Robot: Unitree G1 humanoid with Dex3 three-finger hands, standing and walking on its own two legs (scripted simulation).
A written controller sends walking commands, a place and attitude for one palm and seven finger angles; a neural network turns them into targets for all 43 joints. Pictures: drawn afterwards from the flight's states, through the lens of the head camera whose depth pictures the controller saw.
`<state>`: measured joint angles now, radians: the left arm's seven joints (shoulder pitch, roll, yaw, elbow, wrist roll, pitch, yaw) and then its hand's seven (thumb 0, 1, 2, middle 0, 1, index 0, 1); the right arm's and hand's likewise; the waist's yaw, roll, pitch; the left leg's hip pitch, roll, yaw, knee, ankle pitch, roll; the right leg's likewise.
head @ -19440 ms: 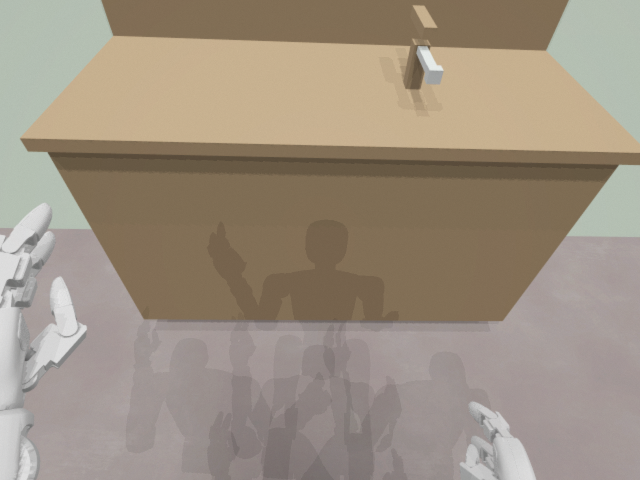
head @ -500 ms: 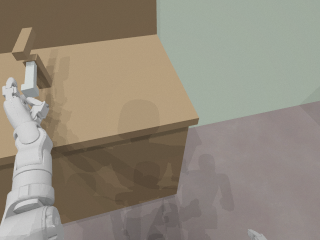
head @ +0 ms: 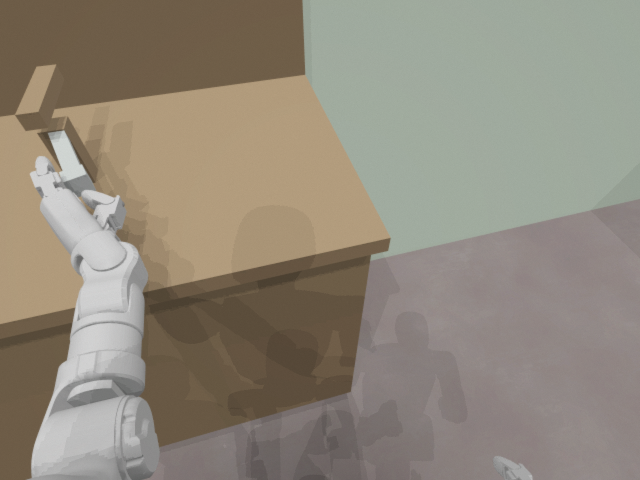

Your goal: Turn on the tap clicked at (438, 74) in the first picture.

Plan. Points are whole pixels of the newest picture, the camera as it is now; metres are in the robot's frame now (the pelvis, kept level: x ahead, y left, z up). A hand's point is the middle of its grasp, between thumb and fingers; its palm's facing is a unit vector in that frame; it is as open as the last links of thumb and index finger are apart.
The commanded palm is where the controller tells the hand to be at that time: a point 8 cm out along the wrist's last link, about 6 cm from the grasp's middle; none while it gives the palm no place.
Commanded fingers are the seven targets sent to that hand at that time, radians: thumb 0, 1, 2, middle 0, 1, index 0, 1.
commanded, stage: push the lever round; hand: left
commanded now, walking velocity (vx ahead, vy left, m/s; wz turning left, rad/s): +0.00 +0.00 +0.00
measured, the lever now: (77, 181) +0.44 +0.33 +0.15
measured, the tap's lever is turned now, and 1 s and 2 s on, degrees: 19 55 64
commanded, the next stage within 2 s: lift the hand up off the lever in 1.28 s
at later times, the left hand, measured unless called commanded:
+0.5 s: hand (153, 186) +0.45 +0.24 +0.13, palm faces +0.79 -0.60 -0.09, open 7.8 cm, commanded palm +0.40 +0.28 +0.13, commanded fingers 0.00 0.90 0.90 -0.15 -0.15 -0.15 -0.15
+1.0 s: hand (172, 167) +0.49 +0.23 +0.13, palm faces +0.82 -0.57 -0.12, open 8.6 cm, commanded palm +0.43 +0.26 +0.13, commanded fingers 0.00 0.90 0.90 -0.15 -0.15 -0.15 -0.15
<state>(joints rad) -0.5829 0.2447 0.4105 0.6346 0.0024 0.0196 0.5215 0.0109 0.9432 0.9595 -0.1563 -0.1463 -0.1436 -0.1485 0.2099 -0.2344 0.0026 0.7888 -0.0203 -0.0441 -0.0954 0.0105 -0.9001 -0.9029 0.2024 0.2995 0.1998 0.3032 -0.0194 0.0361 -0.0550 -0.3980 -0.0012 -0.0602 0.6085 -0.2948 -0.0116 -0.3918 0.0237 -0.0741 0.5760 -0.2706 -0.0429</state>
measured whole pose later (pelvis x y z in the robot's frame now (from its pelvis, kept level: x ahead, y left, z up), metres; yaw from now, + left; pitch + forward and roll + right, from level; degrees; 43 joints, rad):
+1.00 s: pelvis -0.01 +0.00 -0.01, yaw -1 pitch +10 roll -1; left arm -0.96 0.30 0.53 1.09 0.16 -0.05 0.82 -0.01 0.80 0.89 -0.16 -0.15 -0.07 -0.13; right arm 0.30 -0.23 -0.03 0.82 -0.09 0.01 -0.01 0.01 -0.90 -0.90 0.20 0.30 0.20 0.30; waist -0.13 0.04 -0.10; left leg -0.55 0.02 -0.05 0.67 -0.30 -0.01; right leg -0.55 0.04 -0.06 0.63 -0.27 -0.05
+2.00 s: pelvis +0.02 +0.00 +0.00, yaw -1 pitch +10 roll -1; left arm -0.91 0.25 0.54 0.96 0.13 0.02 0.79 0.09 0.76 0.83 -0.16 -0.15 -0.12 -0.13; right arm 0.30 -0.23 -0.04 0.81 -0.09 -0.02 0.01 0.01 -0.90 -0.90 0.20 0.30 0.20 0.30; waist -0.11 0.05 -0.10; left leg -0.47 0.02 -0.04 0.63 -0.32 -0.01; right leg -0.47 0.04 -0.05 0.59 -0.29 -0.05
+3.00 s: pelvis +0.00 +0.00 +0.01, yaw -1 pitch +7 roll +0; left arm -0.98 0.29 0.48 0.94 0.10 0.15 0.78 0.02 0.90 0.90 -0.16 -0.15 -0.15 -0.15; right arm 0.30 -0.23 -0.03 0.87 -0.06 -0.04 -0.02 0.01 -0.90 -0.90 0.20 0.30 0.20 0.30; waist -0.08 0.05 -0.08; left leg -0.40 0.01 -0.04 0.54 -0.26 -0.01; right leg -0.40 0.03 -0.06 0.51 -0.23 -0.04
